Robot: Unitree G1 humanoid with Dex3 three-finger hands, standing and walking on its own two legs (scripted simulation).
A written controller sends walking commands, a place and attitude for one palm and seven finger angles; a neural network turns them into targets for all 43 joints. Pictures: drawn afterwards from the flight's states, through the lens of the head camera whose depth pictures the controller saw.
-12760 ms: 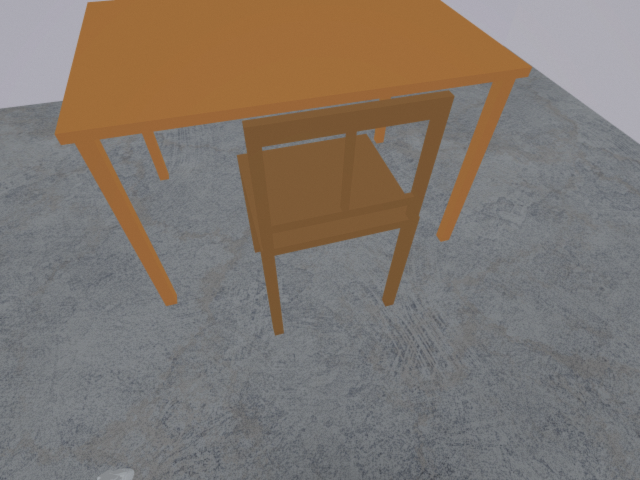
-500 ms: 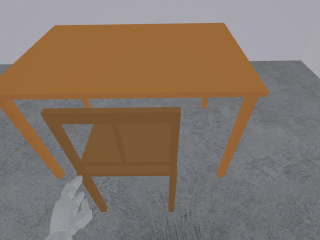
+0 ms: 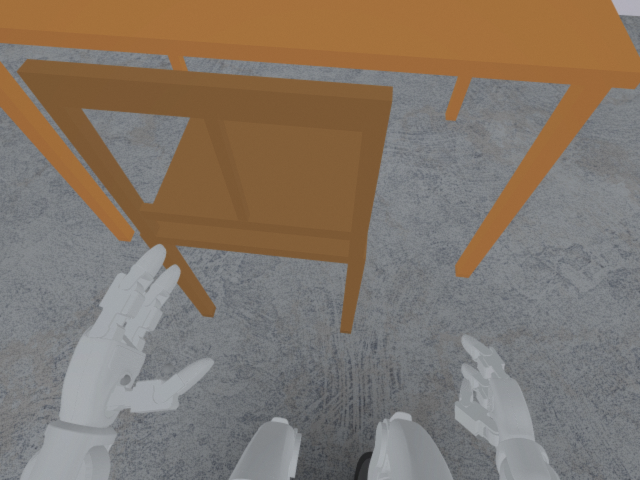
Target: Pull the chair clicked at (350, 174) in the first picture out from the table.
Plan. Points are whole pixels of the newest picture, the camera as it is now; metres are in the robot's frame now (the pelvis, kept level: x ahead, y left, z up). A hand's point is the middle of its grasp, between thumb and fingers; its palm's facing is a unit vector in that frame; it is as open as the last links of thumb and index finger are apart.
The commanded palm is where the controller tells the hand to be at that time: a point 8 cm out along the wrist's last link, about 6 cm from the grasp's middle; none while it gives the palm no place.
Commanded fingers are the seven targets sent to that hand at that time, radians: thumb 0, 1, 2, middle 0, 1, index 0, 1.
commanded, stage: raise the hand toward the chair's back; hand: left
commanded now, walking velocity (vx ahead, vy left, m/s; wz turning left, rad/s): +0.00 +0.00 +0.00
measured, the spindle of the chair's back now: (230, 173) +0.52 +0.20 +0.01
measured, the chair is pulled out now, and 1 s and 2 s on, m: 0.00 0.00 0.00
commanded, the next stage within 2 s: aim the fingers beside a spindle in 1.40 s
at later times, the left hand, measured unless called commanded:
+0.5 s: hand (134, 348) +0.24 +0.22 +0.06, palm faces -0.05 -1.00 -0.02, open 15.8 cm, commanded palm +0.21 +0.28 +0.07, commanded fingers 0.00 -0.50 0.30 -0.06 -0.08 -0.06 -0.08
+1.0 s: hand (116, 303) +0.28 +0.25 +0.08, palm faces -0.02 -1.00 -0.06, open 16.9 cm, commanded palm +0.25 +0.30 +0.08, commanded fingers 0.00 -0.50 0.30 -0.06 -0.08 -0.06 -0.08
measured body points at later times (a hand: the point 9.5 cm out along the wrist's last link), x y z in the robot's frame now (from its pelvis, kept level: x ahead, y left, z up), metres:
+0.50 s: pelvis +0.00 +0.04 +0.02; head +0.08 +0.06 +0.47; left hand +0.23 +0.27 +0.07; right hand +0.18 -0.22 -0.04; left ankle -0.01 +0.13 -0.62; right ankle +0.06 -0.09 -0.62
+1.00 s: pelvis +0.02 +0.05 +0.04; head +0.11 +0.06 +0.48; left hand +0.27 +0.30 +0.08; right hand +0.18 -0.20 -0.04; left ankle -0.01 +0.13 -0.62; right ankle +0.06 -0.09 -0.62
